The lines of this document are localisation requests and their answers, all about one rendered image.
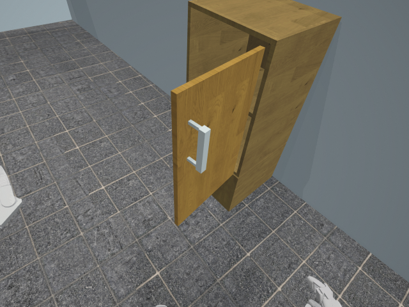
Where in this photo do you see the handle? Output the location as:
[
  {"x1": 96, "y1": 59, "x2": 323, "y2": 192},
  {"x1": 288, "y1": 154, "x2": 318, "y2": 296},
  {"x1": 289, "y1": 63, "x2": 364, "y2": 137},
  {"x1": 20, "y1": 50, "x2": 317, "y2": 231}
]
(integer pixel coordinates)
[{"x1": 187, "y1": 120, "x2": 211, "y2": 174}]

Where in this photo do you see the cupboard door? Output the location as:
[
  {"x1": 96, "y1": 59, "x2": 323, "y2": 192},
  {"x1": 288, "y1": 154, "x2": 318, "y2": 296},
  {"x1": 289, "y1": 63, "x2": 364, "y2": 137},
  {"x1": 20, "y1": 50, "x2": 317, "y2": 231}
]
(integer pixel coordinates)
[{"x1": 171, "y1": 46, "x2": 265, "y2": 226}]

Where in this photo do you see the left robot hand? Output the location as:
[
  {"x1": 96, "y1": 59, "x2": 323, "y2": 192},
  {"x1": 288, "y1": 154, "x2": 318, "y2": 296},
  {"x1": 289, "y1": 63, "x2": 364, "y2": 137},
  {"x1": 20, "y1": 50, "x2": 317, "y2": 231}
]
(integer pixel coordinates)
[{"x1": 0, "y1": 166, "x2": 22, "y2": 229}]

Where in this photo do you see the right robot hand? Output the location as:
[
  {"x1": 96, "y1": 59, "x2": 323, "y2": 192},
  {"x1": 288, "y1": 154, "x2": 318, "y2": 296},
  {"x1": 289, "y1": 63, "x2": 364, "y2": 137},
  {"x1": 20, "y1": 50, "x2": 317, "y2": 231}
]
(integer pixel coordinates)
[{"x1": 305, "y1": 276, "x2": 342, "y2": 307}]

